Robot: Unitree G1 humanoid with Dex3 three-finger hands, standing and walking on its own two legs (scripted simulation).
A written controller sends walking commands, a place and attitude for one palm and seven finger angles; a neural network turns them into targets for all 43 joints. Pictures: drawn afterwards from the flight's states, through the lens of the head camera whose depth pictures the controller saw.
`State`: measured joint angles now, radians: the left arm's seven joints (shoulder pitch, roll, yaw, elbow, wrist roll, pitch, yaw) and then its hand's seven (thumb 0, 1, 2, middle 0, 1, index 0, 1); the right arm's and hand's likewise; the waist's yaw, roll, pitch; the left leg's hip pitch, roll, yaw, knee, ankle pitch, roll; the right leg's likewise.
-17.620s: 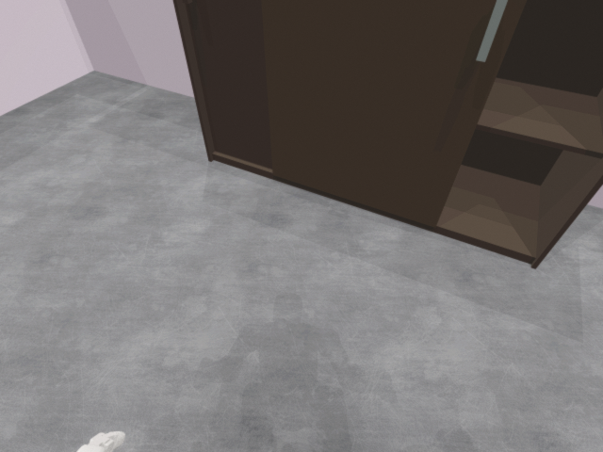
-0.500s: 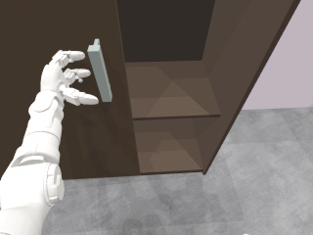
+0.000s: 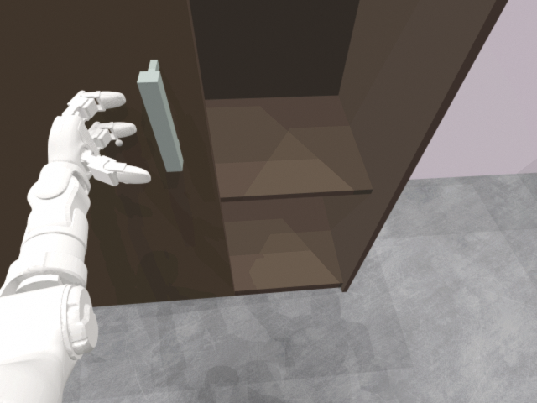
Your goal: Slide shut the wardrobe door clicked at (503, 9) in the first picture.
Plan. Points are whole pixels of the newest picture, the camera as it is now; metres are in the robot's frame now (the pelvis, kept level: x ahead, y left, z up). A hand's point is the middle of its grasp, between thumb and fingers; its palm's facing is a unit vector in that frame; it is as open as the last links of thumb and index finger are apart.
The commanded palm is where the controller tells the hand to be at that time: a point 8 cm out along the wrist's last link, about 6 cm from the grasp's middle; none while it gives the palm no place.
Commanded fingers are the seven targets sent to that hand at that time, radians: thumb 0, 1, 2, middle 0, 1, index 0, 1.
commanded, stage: move the hooked fingers beside the handle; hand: left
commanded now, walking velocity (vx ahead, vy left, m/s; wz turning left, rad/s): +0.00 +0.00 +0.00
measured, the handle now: (165, 118) +0.52 +0.15 +0.14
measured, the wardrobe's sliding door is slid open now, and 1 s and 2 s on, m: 0.41 0.41 0.41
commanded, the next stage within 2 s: feel for the door with the fingertips in 0.08 s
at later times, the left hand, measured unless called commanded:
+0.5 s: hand (136, 137) +0.47 +0.18 +0.14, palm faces +0.06 -1.00 -0.02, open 13.9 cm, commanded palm +0.45 +0.22 +0.14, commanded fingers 0.00 -0.50 0.30 -0.30 -1.20 -0.30 -1.20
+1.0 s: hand (137, 135) +0.48 +0.18 +0.14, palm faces +0.06 -1.00 -0.01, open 13.6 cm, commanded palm +0.47 +0.23 +0.14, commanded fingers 0.00 -0.50 0.30 -0.30 -1.20 -0.30 -1.20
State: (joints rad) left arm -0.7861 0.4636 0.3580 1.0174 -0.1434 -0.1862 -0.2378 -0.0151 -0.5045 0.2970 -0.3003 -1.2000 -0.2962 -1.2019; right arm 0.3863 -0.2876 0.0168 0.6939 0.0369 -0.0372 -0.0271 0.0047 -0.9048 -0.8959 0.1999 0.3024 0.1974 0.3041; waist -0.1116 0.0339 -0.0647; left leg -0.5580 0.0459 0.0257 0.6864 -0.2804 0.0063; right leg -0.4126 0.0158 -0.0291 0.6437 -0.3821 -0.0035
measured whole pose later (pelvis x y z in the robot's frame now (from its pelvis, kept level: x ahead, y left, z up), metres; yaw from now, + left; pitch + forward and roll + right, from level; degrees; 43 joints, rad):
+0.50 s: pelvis +0.00 +0.00 +0.00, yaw +1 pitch +10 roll -2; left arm -0.83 0.41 0.30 1.02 -0.13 -0.20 -0.16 -0.02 -0.50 0.30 -0.31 -1.22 -0.31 -1.22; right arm 0.39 -0.27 0.02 0.70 0.03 -0.05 0.00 0.00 -0.90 -0.90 0.20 0.30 0.20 0.30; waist -0.11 0.04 -0.07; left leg -0.59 0.04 0.01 0.71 -0.29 0.00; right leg -0.44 0.01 -0.04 0.67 -0.40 -0.01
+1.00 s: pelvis -0.01 -0.01 +0.00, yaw +1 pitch +10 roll -2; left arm -0.91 0.45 0.33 1.13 -0.12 -0.21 -0.18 -0.02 -0.50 0.30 -0.36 -1.24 -0.36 -1.26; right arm 0.38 -0.28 0.03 0.71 0.03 -0.06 -0.01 0.00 -0.91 -0.90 0.20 0.30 0.20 0.30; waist -0.12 0.04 -0.06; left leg -0.61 0.05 0.00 0.72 -0.28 -0.01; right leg -0.46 0.02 -0.05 0.69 -0.39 -0.02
